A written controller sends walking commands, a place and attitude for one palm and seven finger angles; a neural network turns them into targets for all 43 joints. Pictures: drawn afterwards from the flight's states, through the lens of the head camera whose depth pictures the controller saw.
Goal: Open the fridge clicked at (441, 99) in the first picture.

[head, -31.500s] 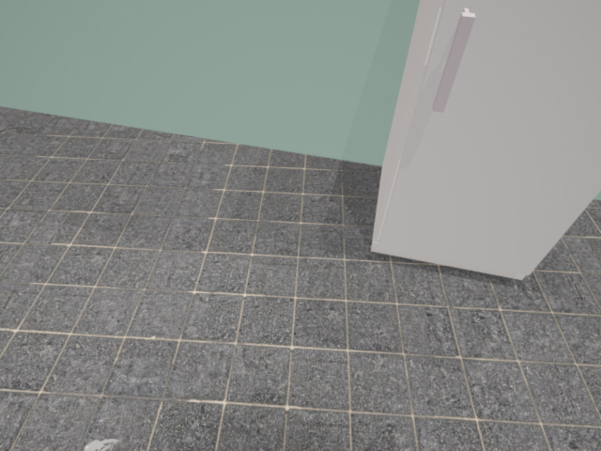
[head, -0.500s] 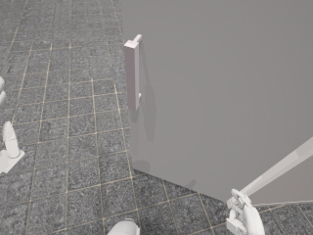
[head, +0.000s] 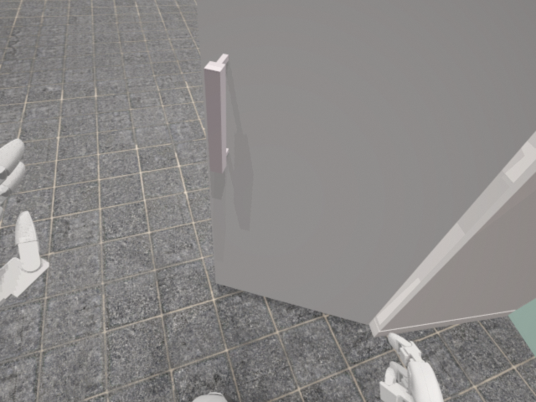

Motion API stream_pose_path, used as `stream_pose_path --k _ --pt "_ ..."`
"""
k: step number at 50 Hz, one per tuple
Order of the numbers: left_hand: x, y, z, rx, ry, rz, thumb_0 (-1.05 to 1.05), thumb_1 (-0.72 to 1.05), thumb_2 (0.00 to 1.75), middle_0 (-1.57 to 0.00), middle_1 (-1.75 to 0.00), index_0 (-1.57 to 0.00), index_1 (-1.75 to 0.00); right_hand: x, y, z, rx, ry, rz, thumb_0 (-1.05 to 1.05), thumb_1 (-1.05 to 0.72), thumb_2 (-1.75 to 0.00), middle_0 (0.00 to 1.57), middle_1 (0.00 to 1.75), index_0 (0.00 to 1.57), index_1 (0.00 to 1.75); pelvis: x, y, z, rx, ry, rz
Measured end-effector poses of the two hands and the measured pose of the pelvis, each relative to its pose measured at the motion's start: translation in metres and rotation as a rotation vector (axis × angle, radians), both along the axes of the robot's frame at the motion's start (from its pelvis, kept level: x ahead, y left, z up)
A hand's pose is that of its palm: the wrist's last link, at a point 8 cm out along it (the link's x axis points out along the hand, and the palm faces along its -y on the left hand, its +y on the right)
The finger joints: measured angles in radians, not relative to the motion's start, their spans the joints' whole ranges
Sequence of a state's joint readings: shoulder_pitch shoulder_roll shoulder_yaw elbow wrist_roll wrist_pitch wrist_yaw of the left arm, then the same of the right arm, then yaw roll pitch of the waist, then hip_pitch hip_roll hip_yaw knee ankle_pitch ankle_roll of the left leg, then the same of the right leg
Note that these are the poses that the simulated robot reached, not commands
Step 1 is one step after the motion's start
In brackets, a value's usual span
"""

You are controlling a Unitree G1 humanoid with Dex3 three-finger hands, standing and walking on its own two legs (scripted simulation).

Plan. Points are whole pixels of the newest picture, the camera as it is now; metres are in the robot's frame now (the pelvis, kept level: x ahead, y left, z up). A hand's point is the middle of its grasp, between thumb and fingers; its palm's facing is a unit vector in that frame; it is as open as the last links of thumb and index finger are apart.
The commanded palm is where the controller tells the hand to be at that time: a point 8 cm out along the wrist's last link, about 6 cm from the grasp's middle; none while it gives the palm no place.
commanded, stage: stop stepping back and stand still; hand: left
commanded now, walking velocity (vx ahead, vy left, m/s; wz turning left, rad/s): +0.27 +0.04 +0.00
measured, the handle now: (220, 117) +0.58 +0.15 +0.10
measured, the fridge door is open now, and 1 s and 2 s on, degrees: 66 66 66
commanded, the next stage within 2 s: let the arm hang, fingers relaxed in 0.96 s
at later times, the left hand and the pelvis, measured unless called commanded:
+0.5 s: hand out of the picture +0.12 +0.30 +0.18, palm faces +0.46 -0.79 -0.41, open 7.5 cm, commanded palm +0.06 +0.34 +0.19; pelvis -0.06 +0.03 +0.00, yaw +3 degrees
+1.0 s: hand out of the picture +0.09 +0.35 +0.17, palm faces +0.49 -0.75 -0.45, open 7.4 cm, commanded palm +0.03 +0.38 +0.19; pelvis -0.08 +0.07 +0.01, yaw +5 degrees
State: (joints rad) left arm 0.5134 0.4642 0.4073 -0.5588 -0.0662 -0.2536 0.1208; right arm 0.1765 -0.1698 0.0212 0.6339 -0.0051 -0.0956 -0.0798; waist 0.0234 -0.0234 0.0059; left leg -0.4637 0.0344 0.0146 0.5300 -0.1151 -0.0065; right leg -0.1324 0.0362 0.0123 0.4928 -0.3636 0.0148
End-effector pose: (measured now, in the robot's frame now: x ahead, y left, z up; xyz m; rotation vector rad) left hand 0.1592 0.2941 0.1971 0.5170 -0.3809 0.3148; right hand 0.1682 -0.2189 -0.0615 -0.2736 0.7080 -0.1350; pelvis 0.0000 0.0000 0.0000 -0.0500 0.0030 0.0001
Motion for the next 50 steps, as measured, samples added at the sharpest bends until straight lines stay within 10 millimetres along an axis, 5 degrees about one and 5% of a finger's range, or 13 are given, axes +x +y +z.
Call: stream_pose_path --k 9,15,21,28,37,50 --pt "-0.034 0.03 -0.012 -0.031 0.074 0.1 0.01 0.88 0.9 -0.22 -0.3 -0.21 -0.3 -0.049 -0.013 0.008 -0.047 -0.002 -0.054 0.01 -0.9 -0.9 0.2 0.3 0.2 0.3 -0.018 0.009 0.004 -0.004 -0.021 0.056" --pt "-0.06 0.041 -0.019 -0.074 -0.013 0.126 0.01 0.89 0.9 -0.21 -0.3 -0.21 -0.3 -0.067 -0.011 -0.006 -0.095 0.033 -0.04 0.01 -0.9 -0.9 0.2 0.3 0.2 0.3 -0.027 0.024 -0.009 -0.022 -0.071 0.035" --pt "-0.056 0.053 -0.019 -0.128 -0.022 0.158 0.02 0.89 0.9 -0.21 -0.3 -0.2 -0.3 -0.074 0.021 -0.004 -0.025 0.013 -0.004 0.02 -0.9 -0.9 0.2 0.3 0.2 0.3 -0.049 0.027 -0.001 -0.009 -0.089 0.061" --pt "-0.099 0.041 0.006 -0.004 0.029 0.096 0.02 0.89 0.9 -0.21 -0.3 -0.21 -0.3 -0.08 0.049 0.002 0.05 0.013 0.057 0.01 -0.9 -0.9 0.2 0.3 0.2 0.3 -0.067 0.035 0.008 0.046 -0.034 0.041" --pt "-0.105 0.097 -0.019 -0.1 0.06 0.254 0.01 0.89 0.9 -0.21 -0.3 -0.21 -0.3 -0.078 0.062 -0.004 -0.006 0.009 0.045 0.01 -0.9 -0.9 0.2 0.3 0.2 0.3 -0.075 0.068 0.005 0.046 -0.039 0.066" --pt "-0.111 0.09 -0.006 -0.011 0.095 0.182 0.01 0.89 0.9 -0.21 -0.3 -0.21 -0.3 -0.076 0.089 0.002 0.052 -0.013 0.095 0.01 -0.9 -0.9 0.2 0.3 0.2 0.3 -0.081 0.072 0.011 0.033 -0.011 0.081"
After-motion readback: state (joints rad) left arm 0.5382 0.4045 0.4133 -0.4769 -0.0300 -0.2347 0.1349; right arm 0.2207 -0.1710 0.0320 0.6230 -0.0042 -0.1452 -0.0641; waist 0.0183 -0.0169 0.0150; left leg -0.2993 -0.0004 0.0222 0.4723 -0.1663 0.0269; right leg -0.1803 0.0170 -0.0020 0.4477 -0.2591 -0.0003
